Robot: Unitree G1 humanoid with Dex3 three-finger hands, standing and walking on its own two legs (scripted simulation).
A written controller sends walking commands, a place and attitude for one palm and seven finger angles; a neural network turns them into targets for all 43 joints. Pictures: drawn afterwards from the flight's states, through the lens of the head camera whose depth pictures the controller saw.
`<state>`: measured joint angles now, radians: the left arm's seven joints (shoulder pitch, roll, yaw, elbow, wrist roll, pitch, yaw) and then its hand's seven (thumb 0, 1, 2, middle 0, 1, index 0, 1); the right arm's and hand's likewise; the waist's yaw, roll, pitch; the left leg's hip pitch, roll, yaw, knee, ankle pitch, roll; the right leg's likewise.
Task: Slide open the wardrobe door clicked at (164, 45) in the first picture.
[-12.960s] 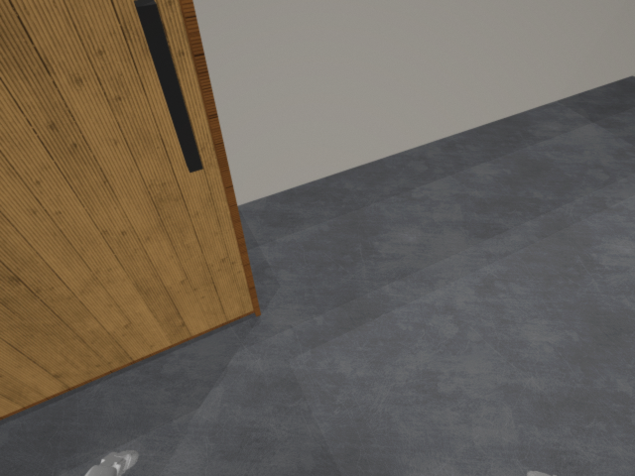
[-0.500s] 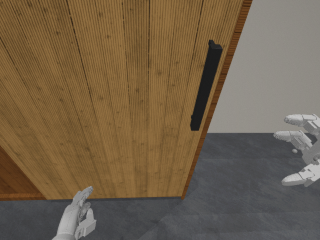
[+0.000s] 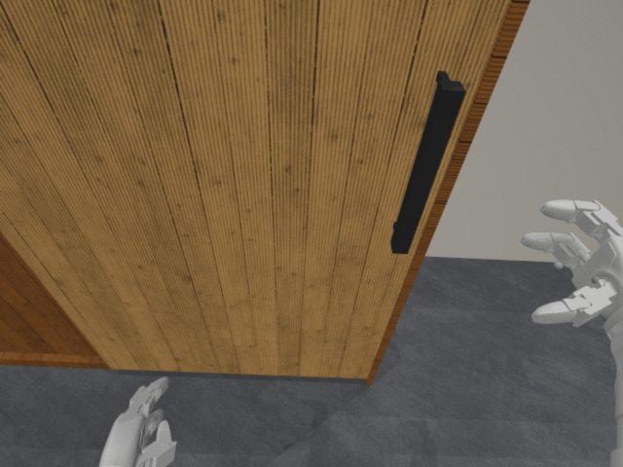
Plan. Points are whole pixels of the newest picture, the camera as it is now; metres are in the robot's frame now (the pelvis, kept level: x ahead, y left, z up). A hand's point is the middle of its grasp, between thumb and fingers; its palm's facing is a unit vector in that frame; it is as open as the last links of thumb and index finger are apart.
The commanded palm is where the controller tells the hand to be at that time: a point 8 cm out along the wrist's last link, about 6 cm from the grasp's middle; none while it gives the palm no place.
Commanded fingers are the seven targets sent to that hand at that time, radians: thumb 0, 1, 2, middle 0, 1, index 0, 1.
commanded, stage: move the hooked fingers beside the handle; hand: right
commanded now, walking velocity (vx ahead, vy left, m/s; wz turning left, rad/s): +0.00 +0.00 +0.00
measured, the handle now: (417, 173) +0.51 -0.13 +0.13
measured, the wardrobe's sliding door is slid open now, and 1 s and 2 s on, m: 0.00 0.00 0.00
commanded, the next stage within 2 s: feel for the door with the fingertips in 1.92 s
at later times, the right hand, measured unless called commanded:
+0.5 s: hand (518, 229) +0.38 -0.23 +0.15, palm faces +0.00 +1.00 +0.00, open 14.0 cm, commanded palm +0.36 -0.28 +0.15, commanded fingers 0.00 0.50 -0.30 0.30 1.20 0.30 1.20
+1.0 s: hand (488, 203) +0.43 -0.21 +0.15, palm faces +0.01 +1.00 +0.01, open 14.0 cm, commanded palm +0.41 -0.26 +0.14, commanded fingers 0.00 0.50 -0.30 0.30 1.20 0.30 1.20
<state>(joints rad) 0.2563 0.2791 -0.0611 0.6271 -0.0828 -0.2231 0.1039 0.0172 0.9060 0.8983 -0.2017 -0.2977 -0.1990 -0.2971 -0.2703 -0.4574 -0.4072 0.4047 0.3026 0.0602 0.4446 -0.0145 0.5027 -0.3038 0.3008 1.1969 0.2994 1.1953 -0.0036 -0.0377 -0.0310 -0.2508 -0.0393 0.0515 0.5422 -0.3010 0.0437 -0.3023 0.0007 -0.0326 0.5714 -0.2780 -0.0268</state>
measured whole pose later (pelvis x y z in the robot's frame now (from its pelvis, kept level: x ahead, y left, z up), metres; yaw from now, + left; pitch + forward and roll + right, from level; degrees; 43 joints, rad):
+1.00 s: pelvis +0.01 -0.01 +0.00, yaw +0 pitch +4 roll +1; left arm 0.32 0.27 -0.05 0.67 -0.06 -0.11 0.07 0.01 0.91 0.90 -0.20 -0.30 -0.20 -0.30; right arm -0.65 -0.41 -0.31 0.79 0.19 -0.04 0.26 -0.01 0.50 -0.30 0.30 1.20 0.30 1.20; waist 0.06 -0.01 -0.04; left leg -0.32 -0.03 0.04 0.55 -0.30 0.04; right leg -0.37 0.01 -0.04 0.57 -0.28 -0.04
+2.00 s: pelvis +0.01 -0.01 +0.00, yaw +1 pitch +6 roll +1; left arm 0.37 0.27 -0.04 0.65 -0.06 -0.07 0.04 0.01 0.91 0.90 -0.20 -0.30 -0.20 -0.30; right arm -0.71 -0.37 -0.29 0.88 0.17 -0.13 0.22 -0.01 0.50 -0.30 0.30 1.20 0.30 1.20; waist 0.06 -0.02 -0.07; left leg -0.38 -0.03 0.03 0.59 -0.32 0.03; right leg -0.42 0.00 -0.06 0.62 -0.31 -0.04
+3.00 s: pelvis +0.00 +0.00 -0.01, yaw +1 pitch +7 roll +1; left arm 0.36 0.28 -0.03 0.68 -0.05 -0.07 0.03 0.01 0.91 0.90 -0.20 -0.30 -0.20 -0.30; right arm -0.83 -0.36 -0.27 1.01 0.15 -0.17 0.18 -0.01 0.50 -0.30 0.32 1.22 0.32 1.21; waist 0.07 -0.02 -0.06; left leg -0.41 -0.04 0.04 0.60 -0.31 0.04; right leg -0.46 0.00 -0.04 0.63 -0.29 -0.03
